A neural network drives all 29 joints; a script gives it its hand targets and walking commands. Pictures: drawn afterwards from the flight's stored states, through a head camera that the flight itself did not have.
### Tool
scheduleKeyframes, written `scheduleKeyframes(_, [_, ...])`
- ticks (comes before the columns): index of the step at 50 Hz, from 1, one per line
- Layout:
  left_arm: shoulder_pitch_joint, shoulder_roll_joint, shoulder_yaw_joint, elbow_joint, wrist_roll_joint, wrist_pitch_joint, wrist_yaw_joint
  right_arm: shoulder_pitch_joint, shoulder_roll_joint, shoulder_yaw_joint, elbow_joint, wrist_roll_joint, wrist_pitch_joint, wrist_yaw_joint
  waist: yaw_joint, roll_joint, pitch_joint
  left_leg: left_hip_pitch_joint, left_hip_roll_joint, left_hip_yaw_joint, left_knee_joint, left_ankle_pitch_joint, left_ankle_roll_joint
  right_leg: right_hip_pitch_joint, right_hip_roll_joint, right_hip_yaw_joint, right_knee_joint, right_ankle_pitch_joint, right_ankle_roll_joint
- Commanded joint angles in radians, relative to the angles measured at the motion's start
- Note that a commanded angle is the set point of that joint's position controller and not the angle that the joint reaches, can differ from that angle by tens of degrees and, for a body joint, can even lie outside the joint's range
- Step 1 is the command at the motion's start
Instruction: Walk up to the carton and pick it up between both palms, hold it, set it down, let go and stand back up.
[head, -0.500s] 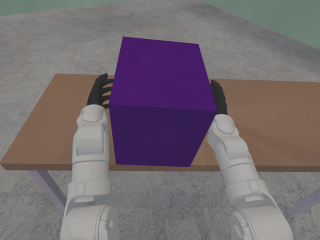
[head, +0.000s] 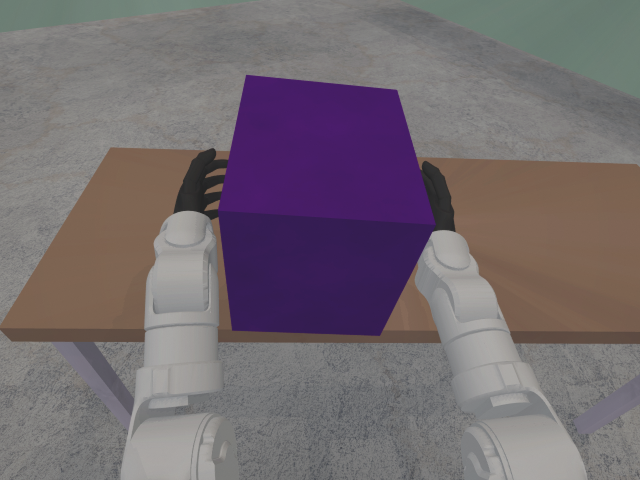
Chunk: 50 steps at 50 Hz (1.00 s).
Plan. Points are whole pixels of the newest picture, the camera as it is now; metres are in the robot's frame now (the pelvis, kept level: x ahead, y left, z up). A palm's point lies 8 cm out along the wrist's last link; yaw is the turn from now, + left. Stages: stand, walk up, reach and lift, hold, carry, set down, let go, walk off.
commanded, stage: hold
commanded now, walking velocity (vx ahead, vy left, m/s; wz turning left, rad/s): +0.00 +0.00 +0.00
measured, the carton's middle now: (315, 209) +0.41 +0.00 +0.13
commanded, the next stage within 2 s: none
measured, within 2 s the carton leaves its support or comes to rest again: neither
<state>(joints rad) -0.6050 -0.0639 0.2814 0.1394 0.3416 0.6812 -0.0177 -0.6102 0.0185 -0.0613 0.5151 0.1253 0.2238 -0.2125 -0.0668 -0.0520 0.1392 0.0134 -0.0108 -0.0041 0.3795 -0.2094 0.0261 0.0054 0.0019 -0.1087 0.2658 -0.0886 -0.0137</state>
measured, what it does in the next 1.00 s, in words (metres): stands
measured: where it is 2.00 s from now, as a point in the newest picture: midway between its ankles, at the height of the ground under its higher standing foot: outside the picture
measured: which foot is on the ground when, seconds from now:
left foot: down 0.00-1.00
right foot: down 0.00-1.00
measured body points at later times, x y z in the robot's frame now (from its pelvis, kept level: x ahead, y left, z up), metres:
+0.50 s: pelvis +0.00 +0.00 +0.00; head -0.02 +0.03 +0.45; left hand +0.38 +0.15 +0.16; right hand +0.38 -0.14 +0.15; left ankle +0.01 +0.10 -0.75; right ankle +0.05 -0.11 -0.75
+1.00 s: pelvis +0.01 +0.00 +0.00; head -0.03 +0.02 +0.45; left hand +0.38 +0.15 +0.18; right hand +0.38 -0.14 +0.16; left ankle +0.01 +0.10 -0.75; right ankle +0.05 -0.11 -0.75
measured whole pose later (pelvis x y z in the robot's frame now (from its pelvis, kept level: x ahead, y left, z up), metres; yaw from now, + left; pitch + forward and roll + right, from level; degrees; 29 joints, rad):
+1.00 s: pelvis +0.01 +0.00 +0.00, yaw +0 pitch -11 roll -1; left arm -0.61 -0.08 0.29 0.11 0.36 0.71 -0.03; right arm -0.61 0.03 -0.08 0.50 0.12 0.24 -0.20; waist -0.07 -0.06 0.12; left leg 0.04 -0.01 -0.01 0.37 -0.21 0.02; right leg 0.03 0.01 -0.11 0.27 -0.10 -0.02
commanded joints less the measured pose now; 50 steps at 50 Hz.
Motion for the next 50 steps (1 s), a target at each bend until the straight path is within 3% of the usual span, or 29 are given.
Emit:
scheduleKeyframes(1, [-0.655, -0.508, -0.464, -0.105, -0.157, -0.061, -0.139, -0.799, 0.518, 0.381, -0.293, 0.045, -0.073, 0.122, -0.014, 0.083, -0.494, -0.013, -0.012, 0.019, -0.067, 0.289, -0.047, 0.211, 0.038, -0.001, 0.007, 0.099, 0.044])
scheduleKeyframes(35, [-0.667, -0.502, -0.451, -0.092, -0.152, -0.064, -0.144, -0.807, 0.521, 0.374, -0.280, 0.038, -0.078, 0.122, -0.013, 0.080, -0.494, -0.021, -0.014, 0.022, -0.071, 0.272, -0.042, 0.218, 0.034, -0.001, 0.008, 0.098, 0.046])
scheduleKeyframes(36, [-0.716, -0.591, -0.573, -0.227, -0.224, -0.087, -0.126, -0.915, 0.570, 0.434, -0.469, 0.067, -0.114, 0.124, -0.003, 0.100, -0.697, 0.022, -0.009, 0.004, -0.029, 0.357, -0.057, 0.221, 0.043, 0.004, 0.036, 0.143, 0.031])
scheduleKeyframes(37, [-0.720, -0.582, -0.596, -0.207, -0.227, -0.094, -0.103, -0.899, 0.569, 0.442, -0.448, 0.075, -0.106, 0.120, -0.015, 0.123, -0.695, 0.044, -0.007, -0.005, -0.009, 0.398, -0.063, 0.197, 0.047, 0.010, 0.031, 0.150, 0.024])
scheduleKeyframes(38, [-0.701, -0.577, -0.575, -0.169, -0.212, -0.092, -0.093, -0.877, 0.564, 0.437, -0.408, 0.067, -0.095, 0.121, -0.012, 0.108, -0.639, 0.052, -0.009, -0.003, -0.005, 0.407, -0.061, 0.181, 0.051, 0.007, 0.022, 0.135, 0.023])
scheduleKeyframes(41, [-0.628, -0.519, -0.462, -0.071, -0.132, -0.052, -0.114, -0.771, 0.517, 0.374, -0.259, 0.020, -0.059, 0.119, -0.006, 0.062, -0.415, -0.046, -0.002, 0.014, -0.099, 0.179, -0.030, 0.164, 0.032, 0.009, -0.007, -0.019, 0.032])
scheduleKeyframes(43, [-0.617, -0.501, -0.420, -0.063, -0.108, -0.028, -0.140, -0.759, 0.513, 0.346, -0.238, 0.011, -0.054, 0.124, -0.002, 0.062, -0.365, -0.095, 0.003, 0.025, -0.138, 0.108, -0.022, 0.196, 0.023, 0.009, -0.007, -0.047, 0.035])
scheduleKeyframes(50, [-0.622, -0.515, -0.472, -0.140, -0.138, -0.034, -0.151, -0.810, 0.533, 0.409, -0.352, 0.058, -0.070, 0.107, -0.017, 0.079, -0.489, -0.007, -0.020, 0.023, -0.052, 0.322, -0.045, 0.254, 0.033, 0.005, 0.014, 0.156, 0.039])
